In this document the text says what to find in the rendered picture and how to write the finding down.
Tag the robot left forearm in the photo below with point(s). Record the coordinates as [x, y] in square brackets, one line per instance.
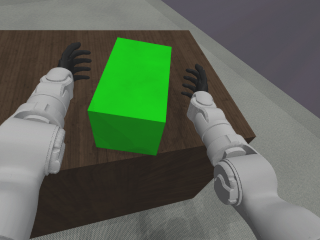
[50, 100]

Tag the left robot upper arm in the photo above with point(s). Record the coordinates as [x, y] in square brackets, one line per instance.
[29, 151]

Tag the robot right hand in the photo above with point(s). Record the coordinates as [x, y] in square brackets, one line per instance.
[200, 83]

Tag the pedestal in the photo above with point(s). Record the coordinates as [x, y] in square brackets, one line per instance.
[96, 184]

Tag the robot right forearm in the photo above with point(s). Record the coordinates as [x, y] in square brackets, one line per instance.
[217, 134]

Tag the right robot upper arm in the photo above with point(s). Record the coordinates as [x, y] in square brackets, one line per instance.
[248, 183]

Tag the carton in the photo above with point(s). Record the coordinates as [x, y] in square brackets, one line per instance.
[128, 109]

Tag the robot left hand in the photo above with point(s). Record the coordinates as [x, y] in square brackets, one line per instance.
[68, 61]

